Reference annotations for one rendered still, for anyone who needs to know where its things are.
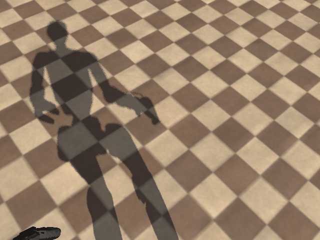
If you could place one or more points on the robot left hand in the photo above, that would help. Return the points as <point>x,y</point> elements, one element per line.
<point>43,233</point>

